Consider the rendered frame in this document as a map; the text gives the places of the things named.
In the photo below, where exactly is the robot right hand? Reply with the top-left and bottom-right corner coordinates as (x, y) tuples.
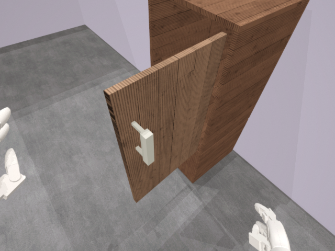
(249, 203), (291, 251)

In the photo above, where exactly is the robot left hand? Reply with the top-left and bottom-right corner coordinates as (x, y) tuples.
(0, 107), (26, 201)

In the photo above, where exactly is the cupboard door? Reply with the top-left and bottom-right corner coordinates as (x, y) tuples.
(104, 31), (227, 203)

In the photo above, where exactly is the handle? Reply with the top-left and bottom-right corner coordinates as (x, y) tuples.
(131, 121), (154, 166)

